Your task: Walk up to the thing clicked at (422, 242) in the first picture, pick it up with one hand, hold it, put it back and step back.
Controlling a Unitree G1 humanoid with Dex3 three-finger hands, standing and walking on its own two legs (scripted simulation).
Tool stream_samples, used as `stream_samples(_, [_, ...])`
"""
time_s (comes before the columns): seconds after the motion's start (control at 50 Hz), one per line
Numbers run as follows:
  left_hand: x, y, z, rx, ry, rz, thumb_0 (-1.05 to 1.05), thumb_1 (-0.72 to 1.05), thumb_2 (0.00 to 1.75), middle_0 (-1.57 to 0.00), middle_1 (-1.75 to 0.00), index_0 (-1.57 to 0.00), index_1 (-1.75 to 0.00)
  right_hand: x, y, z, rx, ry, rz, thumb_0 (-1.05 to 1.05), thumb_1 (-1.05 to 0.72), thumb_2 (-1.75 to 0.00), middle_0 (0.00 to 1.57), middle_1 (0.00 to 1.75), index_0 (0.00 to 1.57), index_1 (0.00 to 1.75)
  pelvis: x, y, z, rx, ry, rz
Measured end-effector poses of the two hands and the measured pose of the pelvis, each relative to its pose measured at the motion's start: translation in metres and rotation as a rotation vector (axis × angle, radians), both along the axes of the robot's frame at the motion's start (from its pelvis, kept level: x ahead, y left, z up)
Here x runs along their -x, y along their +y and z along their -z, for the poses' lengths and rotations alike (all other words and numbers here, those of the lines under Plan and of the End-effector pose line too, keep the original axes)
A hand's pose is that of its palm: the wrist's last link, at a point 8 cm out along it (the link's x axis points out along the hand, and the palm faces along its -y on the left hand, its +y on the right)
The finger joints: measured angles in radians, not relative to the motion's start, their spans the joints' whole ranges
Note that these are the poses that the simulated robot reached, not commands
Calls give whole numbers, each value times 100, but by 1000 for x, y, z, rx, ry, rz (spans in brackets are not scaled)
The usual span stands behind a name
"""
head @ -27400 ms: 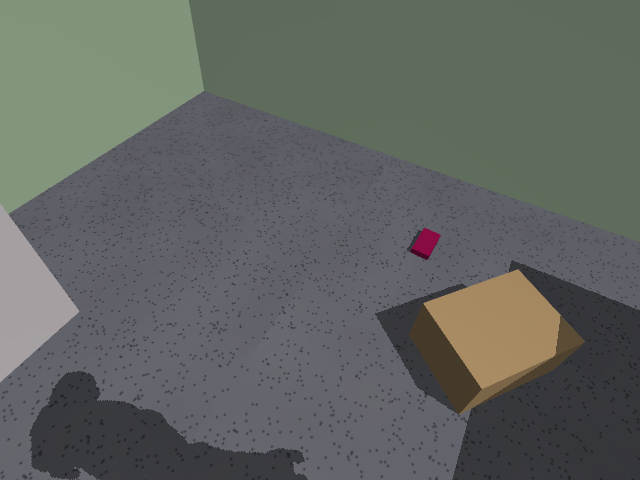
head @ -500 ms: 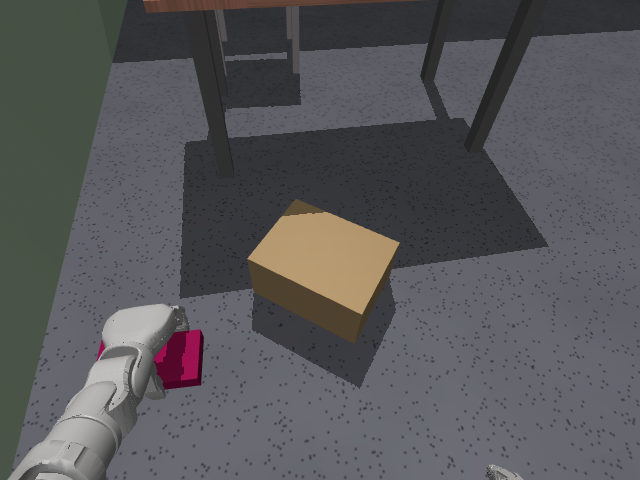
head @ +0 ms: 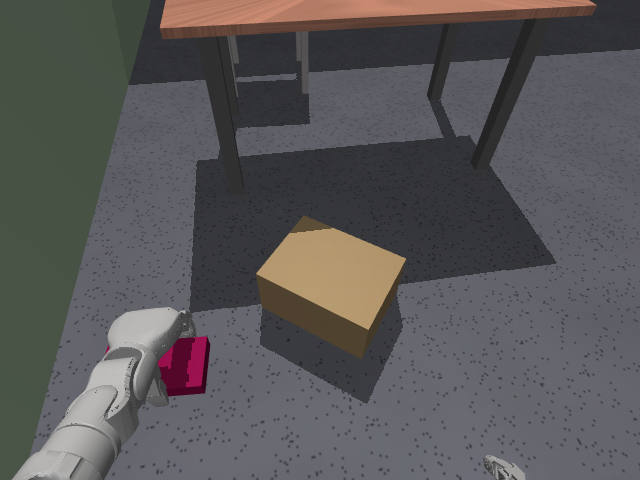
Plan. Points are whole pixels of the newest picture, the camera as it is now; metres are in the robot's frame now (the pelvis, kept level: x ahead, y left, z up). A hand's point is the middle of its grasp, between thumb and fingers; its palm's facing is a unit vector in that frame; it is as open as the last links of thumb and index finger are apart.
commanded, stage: hold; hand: left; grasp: from above
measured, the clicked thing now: (155, 367) +0.30 +0.23 -0.10
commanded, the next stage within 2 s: crouch in 1.20 s
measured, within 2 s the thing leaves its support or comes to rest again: neither
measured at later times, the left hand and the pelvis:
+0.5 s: hand (151, 373) +0.27 +0.22 -0.04, palm faces -0.45 -0.09 -0.89, open 10.2 cm; pelvis -0.01 +0.00 +0.01, yaw +0 degrees
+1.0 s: hand (154, 368) +0.28 +0.21 -0.04, palm faces -0.45 -0.09 -0.89, open 10.1 cm; pelvis -0.01 -0.01 +0.01, yaw +0 degrees
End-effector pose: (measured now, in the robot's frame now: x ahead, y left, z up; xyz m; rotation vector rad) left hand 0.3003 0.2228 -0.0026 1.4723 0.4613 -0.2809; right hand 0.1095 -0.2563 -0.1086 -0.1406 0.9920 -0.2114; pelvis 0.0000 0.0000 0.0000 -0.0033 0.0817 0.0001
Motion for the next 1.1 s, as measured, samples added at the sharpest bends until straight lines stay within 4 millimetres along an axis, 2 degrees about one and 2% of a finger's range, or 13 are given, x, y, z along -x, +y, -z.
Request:
stream_samples(0.52, [20, -3, -17, 4, -6, 5, 1, 4, 29, -69, -48, -74, -43, -10, 1, -10, -12, -49, -26, 1, -90, -89, 20, 30, 20, 30, 9, -4, -7, -5, -47, -1])
stream_samples(1.1, [14, -6, -23, 5, -7, 3, 1, 4, 28, -70, -47, -75, -42, -19, 1, -12, -19, -43, -22, 1, -89, -89, 20, 30, 20, 30, 4, -6, -10, -7, -52, -1])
